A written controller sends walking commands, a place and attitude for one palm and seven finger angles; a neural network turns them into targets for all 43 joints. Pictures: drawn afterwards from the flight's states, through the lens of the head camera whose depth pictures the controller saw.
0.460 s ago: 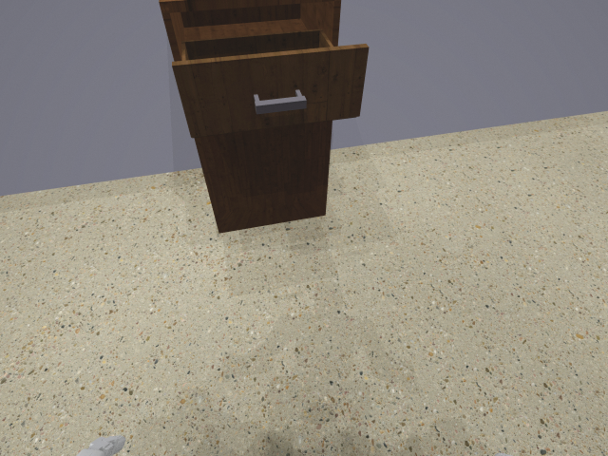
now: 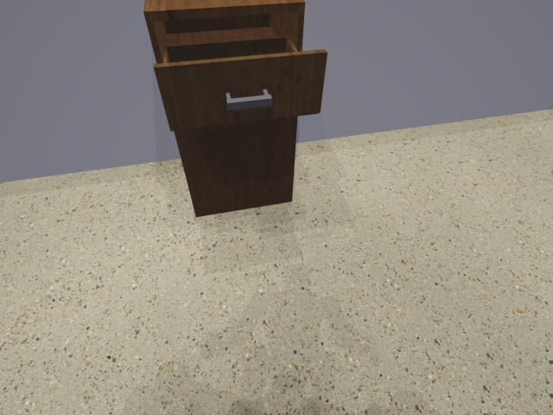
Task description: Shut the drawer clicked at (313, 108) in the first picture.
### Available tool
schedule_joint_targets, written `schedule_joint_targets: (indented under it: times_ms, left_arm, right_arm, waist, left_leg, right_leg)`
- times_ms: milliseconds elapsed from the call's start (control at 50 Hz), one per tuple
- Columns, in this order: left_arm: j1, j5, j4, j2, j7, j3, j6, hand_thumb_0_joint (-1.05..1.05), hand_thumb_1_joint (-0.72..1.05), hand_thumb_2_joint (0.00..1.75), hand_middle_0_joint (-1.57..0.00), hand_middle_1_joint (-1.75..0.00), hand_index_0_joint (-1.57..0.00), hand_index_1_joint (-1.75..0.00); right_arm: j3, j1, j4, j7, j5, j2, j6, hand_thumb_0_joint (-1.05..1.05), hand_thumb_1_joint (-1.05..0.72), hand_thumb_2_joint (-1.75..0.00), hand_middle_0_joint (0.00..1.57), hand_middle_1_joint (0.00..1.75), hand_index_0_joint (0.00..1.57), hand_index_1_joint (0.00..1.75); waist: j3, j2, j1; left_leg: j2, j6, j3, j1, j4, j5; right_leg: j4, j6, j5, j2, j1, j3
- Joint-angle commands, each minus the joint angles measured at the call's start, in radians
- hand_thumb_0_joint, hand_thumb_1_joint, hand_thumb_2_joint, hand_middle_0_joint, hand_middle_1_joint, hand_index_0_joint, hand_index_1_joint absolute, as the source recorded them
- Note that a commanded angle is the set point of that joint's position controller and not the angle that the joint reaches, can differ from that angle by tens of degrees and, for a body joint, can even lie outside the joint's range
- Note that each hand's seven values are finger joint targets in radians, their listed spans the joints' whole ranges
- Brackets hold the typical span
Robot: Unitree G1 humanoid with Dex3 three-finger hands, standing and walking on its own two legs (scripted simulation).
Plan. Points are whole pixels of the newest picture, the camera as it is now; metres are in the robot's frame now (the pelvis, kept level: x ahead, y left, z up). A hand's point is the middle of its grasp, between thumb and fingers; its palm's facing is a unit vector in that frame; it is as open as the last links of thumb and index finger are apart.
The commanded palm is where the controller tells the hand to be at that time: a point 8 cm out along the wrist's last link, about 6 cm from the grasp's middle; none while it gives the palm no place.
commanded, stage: stand and wait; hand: left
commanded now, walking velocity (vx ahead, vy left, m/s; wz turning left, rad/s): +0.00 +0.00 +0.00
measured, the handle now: (248, 98) +0.85 +0.13 +0.02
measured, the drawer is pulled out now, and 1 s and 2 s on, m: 0.30 0.30 0.30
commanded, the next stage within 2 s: look at it before walking up in 0.42 s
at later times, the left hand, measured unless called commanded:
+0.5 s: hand out of the picture +0.06 +0.24 -0.15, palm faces -0.04 -0.94 -0.34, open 7.4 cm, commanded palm none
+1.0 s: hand out of the picture +0.05 +0.24 -0.15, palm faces -0.05 -0.94 -0.33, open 7.4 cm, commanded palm none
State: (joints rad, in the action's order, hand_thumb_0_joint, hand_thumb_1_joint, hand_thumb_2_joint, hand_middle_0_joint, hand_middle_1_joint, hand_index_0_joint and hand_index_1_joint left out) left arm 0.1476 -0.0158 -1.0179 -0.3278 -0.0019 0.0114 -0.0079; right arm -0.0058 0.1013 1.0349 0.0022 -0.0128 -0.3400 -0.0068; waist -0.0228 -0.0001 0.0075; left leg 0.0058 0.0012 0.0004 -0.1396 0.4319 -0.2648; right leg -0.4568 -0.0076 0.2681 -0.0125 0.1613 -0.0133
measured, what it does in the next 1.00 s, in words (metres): stands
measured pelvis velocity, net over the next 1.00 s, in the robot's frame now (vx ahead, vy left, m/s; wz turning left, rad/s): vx -0.02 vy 0.00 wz -0.01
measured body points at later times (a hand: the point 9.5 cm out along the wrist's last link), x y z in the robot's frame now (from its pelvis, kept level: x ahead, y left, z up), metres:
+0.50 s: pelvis -0.02 -0.01 +0.00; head -0.02 -0.01 +0.45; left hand +0.06 +0.28 -0.12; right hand +0.05 -0.30 -0.13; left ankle -0.02 +0.12 -0.74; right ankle -0.01 -0.12 -0.74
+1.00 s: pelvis -0.02 +0.00 +0.00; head -0.02 -0.01 +0.45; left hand +0.05 +0.29 -0.13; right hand +0.05 -0.30 -0.13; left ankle -0.02 +0.12 -0.74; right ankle -0.01 -0.12 -0.74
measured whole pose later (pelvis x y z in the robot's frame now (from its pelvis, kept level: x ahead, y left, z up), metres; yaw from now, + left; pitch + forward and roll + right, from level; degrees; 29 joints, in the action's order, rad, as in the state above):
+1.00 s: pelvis -0.02 +0.00 +0.00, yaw -1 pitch -2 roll +0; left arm 0.15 -0.02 -1.09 -0.33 0.00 0.01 0.00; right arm -0.01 0.13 1.12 0.00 -0.01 -0.34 -0.01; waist -0.03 0.00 0.00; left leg -0.01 -0.01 0.01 -0.13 0.37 -0.20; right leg -0.38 0.00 0.19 0.00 0.16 -0.02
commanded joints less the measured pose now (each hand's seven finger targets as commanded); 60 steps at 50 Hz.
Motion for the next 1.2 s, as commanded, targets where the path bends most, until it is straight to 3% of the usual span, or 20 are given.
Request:
schedule_joint_targets:
  times_ms: [0, 560, 940, 1080, 1100, 1160, 1180]
  left_arm:
    - [-0.061, 0.007, 0.059, -0.217, 0.016, -0.050, 0.030, 0.00, 0.90, 0.90, -0.20, -0.30, -0.20, -0.30]
    - [-0.061, 0.005, 0.007, -0.216, 0.013, -0.047, 0.032, 0.00, 0.90, 0.90, -0.20, -0.30, -0.20, -0.30]
    - [-0.047, 0.005, -0.005, -0.215, 0.015, -0.045, 0.037, 0.00, 0.90, 0.90, -0.20, -0.30, -0.20, -0.30]
    - [-0.049, 0.004, -0.003, -0.217, 0.014, -0.046, 0.034, 0.00, 0.90, 0.90, -0.20, -0.30, -0.20, -0.30]
    - [-0.049, 0.004, 0.003, -0.213, 0.013, -0.048, 0.029, 0.00, 0.90, 0.90, -0.20, -0.30, -0.20, -0.30]
    - [0.012, 0.005, 0.007, -0.111, 0.018, -0.036, -0.003, 0.00, 0.90, 0.90, -0.20, -0.30, -0.20, -0.30]
    - [0.020, 0.003, 0.019, -0.111, 0.018, -0.039, -0.010, 0.00, 0.90, 0.90, -0.20, -0.30, -0.20, -0.30]
  right_arm:
    - [0.047, -0.058, -0.059, 0.015, 0.001, -0.195, -0.024, 0.00, -0.90, -0.90, 0.20, 0.30, 0.20, 0.30]
    - [0.041, -0.013, 0.017, 0.010, 0.002, -0.197, -0.025, 0.00, -0.90, -0.90, 0.20, 0.30, 0.20, 0.30]
    - [0.041, -0.018, 0.022, 0.012, 0.006, -0.197, -0.029, 0.00, -0.90, -0.90, 0.20, 0.30, 0.20, 0.30]
    - [0.043, -0.025, 0.019, 0.013, 0.004, -0.203, -0.028, 0.00, -0.90, -0.90, 0.20, 0.30, 0.20, 0.30]
    - [0.045, -0.019, 0.016, 0.015, 0.003, -0.198, -0.027, 0.00, -0.90, -0.90, 0.20, 0.30, 0.20, 0.30]
    - [0.033, 0.050, 0.009, 0.021, 0.001, -0.086, -0.005, 0.00, -0.90, -0.90, 0.20, 0.30, 0.20, 0.30]
    - [0.038, 0.058, -0.002, 0.024, 0.001, -0.089, 0.000, 0.00, -0.90, -0.90, 0.20, 0.30, 0.20, 0.30]
  waist:
    - [0.074, 0.012, -0.008]
    - [0.028, 0.013, -0.010]
    - [0.062, 0.011, -0.010]
    - [0.038, 0.001, -0.009]
    - [0.030, 0.001, -0.011]
    - [0.037, 0.010, -0.017]
    - [0.030, 0.004, -0.018]
  left_leg:
    - [-0.112, 0.033, -0.079, 0.019, -0.068, 0.232]
    - [-0.117, 0.024, -0.091, -0.007, -0.125, 0.101]
    - [-0.127, 0.025, -0.091, 0.023, -0.121, 0.180]
    - [-0.131, 0.024, -0.083, 0.032, -0.129, 0.171]
    - [-0.133, 0.023, -0.073, 0.035, -0.115, 0.169]
    - [-0.138, 0.005, -0.022, 0.043, -0.054, 0.182]
    - [-0.146, 0.006, -0.015, 0.045, -0.045, 0.182]
  right_leg:
    - [0.078, 0.041, -0.264, -0.105, -0.021, -0.090]
    - [0.156, 0.038, -0.068, -0.097, 0.025, -0.125]
    - [0.140, 0.035, -0.188, -0.101, -0.008, -0.111]
    - [0.144, 0.035, -0.188, -0.095, 0.011, -0.118]
    - [0.134, 0.036, -0.202, -0.092, 0.028, -0.122]
    - [0.070, 0.025, -0.277, -0.085, 0.078, -0.140]
    - [0.045, 0.025, -0.287, -0.077, 0.100, -0.142]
